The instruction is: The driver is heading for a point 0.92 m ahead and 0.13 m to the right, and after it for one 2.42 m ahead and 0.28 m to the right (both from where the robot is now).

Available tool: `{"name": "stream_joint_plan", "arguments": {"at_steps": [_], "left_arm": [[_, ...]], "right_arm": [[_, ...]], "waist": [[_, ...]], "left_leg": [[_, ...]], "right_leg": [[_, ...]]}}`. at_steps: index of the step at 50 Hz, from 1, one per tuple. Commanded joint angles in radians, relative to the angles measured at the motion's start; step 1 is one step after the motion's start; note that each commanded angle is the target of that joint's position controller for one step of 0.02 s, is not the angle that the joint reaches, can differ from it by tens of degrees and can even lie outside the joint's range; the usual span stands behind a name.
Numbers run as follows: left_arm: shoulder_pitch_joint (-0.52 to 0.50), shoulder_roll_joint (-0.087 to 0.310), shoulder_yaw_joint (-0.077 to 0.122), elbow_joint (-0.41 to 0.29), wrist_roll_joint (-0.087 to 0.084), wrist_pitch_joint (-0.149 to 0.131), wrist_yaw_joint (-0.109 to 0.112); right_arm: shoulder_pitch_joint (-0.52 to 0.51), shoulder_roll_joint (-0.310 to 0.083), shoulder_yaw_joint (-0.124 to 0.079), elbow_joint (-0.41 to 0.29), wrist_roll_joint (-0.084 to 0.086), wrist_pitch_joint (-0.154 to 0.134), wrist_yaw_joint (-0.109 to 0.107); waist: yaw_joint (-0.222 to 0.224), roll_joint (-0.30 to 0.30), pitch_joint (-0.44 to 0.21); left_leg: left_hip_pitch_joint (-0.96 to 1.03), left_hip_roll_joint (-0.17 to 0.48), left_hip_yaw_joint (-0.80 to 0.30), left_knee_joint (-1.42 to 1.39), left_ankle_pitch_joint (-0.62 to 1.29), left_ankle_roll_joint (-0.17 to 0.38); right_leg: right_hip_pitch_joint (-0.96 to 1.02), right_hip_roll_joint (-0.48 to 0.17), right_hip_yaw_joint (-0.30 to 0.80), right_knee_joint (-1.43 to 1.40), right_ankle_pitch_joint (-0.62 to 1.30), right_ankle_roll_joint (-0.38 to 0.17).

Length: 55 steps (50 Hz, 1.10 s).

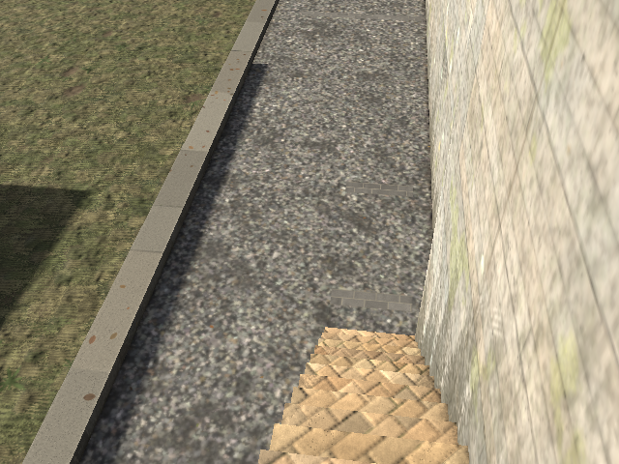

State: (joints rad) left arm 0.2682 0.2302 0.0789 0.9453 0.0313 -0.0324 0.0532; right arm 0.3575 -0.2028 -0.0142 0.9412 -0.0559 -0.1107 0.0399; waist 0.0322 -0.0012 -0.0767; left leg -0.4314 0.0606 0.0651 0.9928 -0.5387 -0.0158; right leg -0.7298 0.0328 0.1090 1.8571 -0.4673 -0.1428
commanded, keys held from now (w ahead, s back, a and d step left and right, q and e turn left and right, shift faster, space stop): w+e+shift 0.36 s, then w+q+shift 0.64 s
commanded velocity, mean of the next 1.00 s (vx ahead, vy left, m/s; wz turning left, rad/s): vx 1.00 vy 0.00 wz -0.12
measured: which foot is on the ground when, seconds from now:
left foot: down 0.00-0.26, up 0.28-0.68, down 0.70-1.00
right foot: up 0.00-0.26, down 0.28-0.68, up 0.70-1.00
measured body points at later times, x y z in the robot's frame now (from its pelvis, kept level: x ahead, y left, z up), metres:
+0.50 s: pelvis +0.25 -0.13 -0.22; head +0.25 -0.17 +0.23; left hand +0.18 +0.15 -0.33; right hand +0.31 -0.39 -0.36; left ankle +0.45 +0.01 -0.85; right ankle +0.16 -0.18 -0.89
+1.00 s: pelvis +0.62 -0.23 -0.52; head +0.61 -0.26 -0.07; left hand +0.75 +0.03 -0.61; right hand +0.52 -0.45 -0.68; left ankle +0.42 -0.08 -1.08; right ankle +0.70 -0.38 -1.26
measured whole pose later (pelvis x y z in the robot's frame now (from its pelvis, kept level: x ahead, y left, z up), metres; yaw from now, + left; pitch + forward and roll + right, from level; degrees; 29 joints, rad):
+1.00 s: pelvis +0.62 -0.23 -0.52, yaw -1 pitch -3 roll +5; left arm 0.25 0.22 0.04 0.85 -0.03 -0.15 0.04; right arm 0.52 -0.19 -0.03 1.03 0.00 0.03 -0.02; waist -0.04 -0.01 0.01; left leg -0.13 -0.25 -0.16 1.35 -0.87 0.11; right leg -0.29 -0.12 0.12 0.43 0.54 0.08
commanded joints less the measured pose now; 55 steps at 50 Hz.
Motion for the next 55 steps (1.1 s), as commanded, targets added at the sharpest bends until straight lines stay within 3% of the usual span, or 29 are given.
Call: {"name": "stream_joint_plan", "arguments": {"at_steps": [1, 2, 4, 7, 12, 13, 14, 15, 16, 18, 19, 21, 22, 25, 29, 32, 34, 35, 36, 37, 40, 42, 44, 46, 48, 51, 52, 54, 55], "left_arm": [[-0.046, -0.017, 0.007, -0.116, -0.01, 0.027, -0.02], [0.037, -0.022, 0.011, -0.104, -0.008, 0.051, -0.026], [-0.067, -0.007, 0.014, -0.161, -0.038, 0.067, -0.04], [-0.175, 0.0, -0.015, -0.228, -0.076, 0.05, -0.087], [0.35, 0.177, 0.042, -0.051, -0.037, 0.086, -0.034], [0.557, 0.23, 0.075, 0.02, -0.02, 0.076, -0.011], [0.536, 0.227, 0.071, 0.018, -0.022, 0.07, -0.026], [0.495, 0.275, 0.043, 0.042, -0.028, 0.049, -0.043], [0.448, 0.229, 0.027, 0.036, -0.086, 0.018, -0.039], [0.346, 0.188, 0.003, 0.028, -0.107, -0.024, -0.021], [0.339, 0.211, 0.006, 0.042, -0.088, -0.057, -0.019], [0.232, 0.062, -0.057, 0.057, -0.079, -0.093, 0.003], [0.251, 0.127, -0.044, 0.075, -0.064, -0.112, 0.022], [0.162, 0.05, -0.06, 0.084, -0.119, -0.134, 0.085], [0.208, 0.028, -0.064, 0.07, -0.128, -0.154, 0.107], [0.255, 0.064, -0.034, 0.066, -0.067, -0.133, 0.092], [0.261, 0.083, -0.017, 0.055, -0.027, -0.136, 0.052], [0.253, 0.075, -0.004, 0.067, -0.028, -0.124, 0.042], [0.078, 0.082, 0.008, -0.001, 0.002, -0.104, 0.037], [0.063, 0.042, -0.008, -0.116, -0.023, -0.121, 0.038], [0.022, 0.077, -0.009, -0.107, 0.025, -0.119, 0.031], [-0.063, 0.076, -0.027, -0.148, 0.002, -0.1, 0.014], [0.144, 0.002, -0.034, -0.033, -0.058, -0.116, -0.014], [0.221, -0.033, -0.044, -0.026, -0.096, -0.108, -0.008], [0.342, 0.044, -0.017, 0.0, -0.073, -0.11, -0.005], [0.549, 0.229, 0.036, 0.06, -0.026, -0.074, -0.014], [0.48, 0.247, 0.039, 0.103, -0.03, -0.078, -0.03], [0.385, 0.297, 0.076, 0.093, -0.072, -0.086, -0.018], [0.38, 0.196, 0.04, 0.086, -0.063, -0.091, -0.02]], "right_arm": [[0.181, -0.113, -0.014, 0.002, -0.007, -0.02, -0.017], [0.116, -0.184, -0.029, -0.024, -0.008, -0.031, -0.01], [0.0, -0.152, -0.02, -0.046, 0.014, -0.045, -0.019], [-0.082, -0.168, 0.0, -0.082, 0.024, -0.06, -0.04], [0.006, -0.21, -0.034, 0.049, -0.024, -0.003, -0.017], [-0.024, -0.208, -0.042, 0.073, -0.022, 0.024, -0.029], [-0.071, -0.214, -0.061, 0.073, -0.043, 0.071, -0.047], [-0.051, -0.09, -0.017, -0.011, -0.081, 0.069, -0.036], [-0.005, -0.103, -0.006, -0.082, -0.104, 0.062, -0.03], [-0.06, -0.077, 0.004, -0.134, -0.083, 0.086, -0.018], [-0.091, -0.087, -0.001, -0.118, -0.061, 0.109, -0.024], [-0.205, -0.088, 0.008, -0.122, -0.008, 0.162, -0.042], [-0.143, -0.057, 0.011, -0.122, -0.005, 0.165, -0.044], [-0.302, -0.086, 0.002, -0.176, 0.036, 0.158, -0.024], [-0.32, -0.055, 0.002, -0.156, -0.004, 0.149, 0.018], [-0.225, -0.084, -0.02, -0.102, -0.023, 0.171, -0.003], [-0.023, -0.111, -0.03, -0.032, -0.026, 0.153, -0.022], [0.107, -0.119, -0.043, 0.017, -0.038, 0.135, -0.014], [0.169, -0.137, -0.059, 0.023, -0.016, 0.134, -0.023], [0.193, -0.261, -0.078, 0.002, 0.007, 0.122, -0.036], [0.137, -0.242, -0.068, -0.022, 0.026, 0.101, -0.079], [-0.241, -0.193, -0.048, -0.124, 0.067, 0.098, -0.099], [-0.128, -0.06, -0.03, -0.046, 0.069, 0.076, -0.088], [-0.11, -0.081, -0.043, 0.004, 0.09, 0.076, -0.076], [-0.134, -0.119, -0.057, 0.0, 0.052, 0.127, -0.078], [-0.207, -0.087, -0.061, -0.069, 0.016, 0.12, -0.048], [0.106, 0.014, -0.04, -0.08, 0.025, 0.136, -0.043], [0.049, -0.012, -0.007, -0.038, -0.06, 0.124, -0.035], [-0.043, -0.04, -0.018, -0.034, -0.09, 0.127, -0.043]], "waist": [[-0.025, 0.011, 0.184], [0.019, 0.108, 0.132], [0.02, 0.181, 0.174], [0.03, 0.045, 0.191], [0.111, 0.236, 0.064], [0.221, 0.161, 0.05], [0.264, 0.016, 0.166], [0.147, -0.332, 0.302], [0.057, -0.282, 0.237], [-0.018, -0.026, 0.078], [-0.026, -0.143, 0.09], [-0.062, 0.023, 0.187], [-0.089, -0.097, 0.156], [-0.074, -0.105, 0.156], [-0.012, -0.076, 0.183], [0.012, -0.171, 0.155], [-0.044, -0.057, 0.141], [-0.094, 0.035, 0.206], [-0.189, 0.15, 0.25], [-0.088, 0.278, 0.154], [-0.054, -0.037, 0.041], [0.069, 0.008, 0.115], [0.042, 0.072, 0.003], [0.04, 0.097, 0.017], [0.135, 0.131, 0.042], [0.23, -0.093, 0.192], [-0.023, -0.27, 0.205], [0.008, -0.282, 0.237], [0.06, -0.137, 0.314]], "left_leg": [[0.01, 0.415, -0.491, -0.236, 0.94, 0.186], [-0.06, 0.371, -0.388, -0.225, 0.862, 0.179], [-0.111, 0.281, -0.234, -0.167, 0.292, 0.071], [-0.315, 0.267, -0.085, -0.227, -0.12, 0.015], [-0.011, 0.2, 0.141, 0.369, 0.412, -0.011], [-0.141, 0.157, 0.171, 0.733, 0.576, -0.042], [-0.275, 0.043, 0.113, 1.082, 0.096, -0.036], [-0.677, -0.02, 0.059, 1.144, -0.226, 0.002], [-0.716, 0.024, -0.025, 0.929, -0.13, -0.003], [-0.577, 0.018, -0.143, 0.652, 0.096, -0.022], [-0.563, 0.026, -0.193, 0.589, 0.112, -0.018], [-0.386, 0.034, -0.225, 0.285, 0.355, -0.104], [-0.372, 0.019, -0.212, 0.331, 0.483, -0.092], [-0.055, -0.027, -0.238, -0.096, 1.149, -0.083], [0.144, -0.104, -0.183, -0.224, 1.244, -0.012], [-0.054, -0.116, -0.178, -0.107, 0.888, 0.055], [0.112, -0.157, -0.084, -0.487, 0.553, 0.135], [0.35, -0.133, -0.088, -0.764, 0.679, 0.196], [0.601, -0.043, -0.183, -0.74, 1.131, 0.282], [0.936, 0.093, -0.401, -0.285, 1.853, 0.344], [0.747, 0.188, -0.557, -0.338, 1.101, 0.329], [-0.009, 0.043, -0.512, -0.486, 0.771, 0.259], [-0.126, -0.176, -0.288, -0.195, 0.411, 0.187], [-0.051, -0.228, -0.283, -0.049, 0.164, 0.156], [-0.101, -0.254, -0.279, 0.298, 0.048, 0.139], [-0.353, -0.373, -0.318, 0.99, -0.379, 0.175], [-0.519, -0.273, -0.208, 1.079, -0.24, 0.193], [-0.752, -0.115, -0.261, 0.884, -0.148, 0.172], [-0.684, -0.091, -0.263, 0.883, -0.138, 0.173]], "right_leg": [[-0.264, -0.112, 0.107, -0.442, 0.344, 0.089], [-0.111, -0.082, 0.011, -0.437, 0.433, 0.118], [-0.124, -0.081, 0.017, -0.577, 0.758, 0.119], [0.225, -0.087, -0.063, -0.954, 1.129, 0.095], [0.674, -0.073, -0.238, -1.088, 1.029, 0.049], [0.896, -0.04, -0.197, -1.138, 0.926, 0.013], [0.887, -0.123, 0.051, -1.426, 0.629, -0.034], [0.943, -0.071, -0.018, -1.117, 1.143, 0.053], [0.89, -0.09, 0.159, -1.085, 1.18, 0.047], [0.636, -0.222, 0.444, -1.246, 0.447, -0.089], [0.559, -0.296, 0.656, -1.323, 0.153, -0.146], [0.307, -0.204, 0.457, -1.338, 0.164, -0.104], [0.299, -0.244, 0.478, -1.255, 0.339, -0.125], [0.034, -0.102, 0.245, -1.157, 0.047, 0.006], [0.018, -0.082, 0.074, -0.959, 0.164, 0.083], [0.328, -0.186, 0.123, -0.695, 0.529, 0.024], [0.351, -0.166, -0.002, -0.348, 1.004, 0.074], [0.143, -0.1, -0.127, 0.01, 0.909, 0.07], [-0.234, 0.009, -0.245, 0.375, 0.164, 0.072], [-0.614, 0.033, -0.219, 0.354, -0.287, 0.147], [-0.518, -0.128, 0.043, -0.346, 0.042, 0.128], [0.281, -0.147, 0.002, -1.162, 0.462, 0.174], [0.7, -0.056, -0.099, -1.313, 1.238, 0.2], [0.872, -0.091, -0.073, -1.439, 1.29, 0.242], [0.972, -0.157, -0.04, -1.405, 1.127, 0.234], [1.008, -0.289, 0.113, -1.312, 1.195, 0.157], [0.961, -0.426, 0.246, -1.173, 1.22, 0.124], [0.845, -0.495, 0.549, -1.262, 0.23, -0.019], [0.712, -0.415, 0.442, -1.159, 0.523, 0.053]]}}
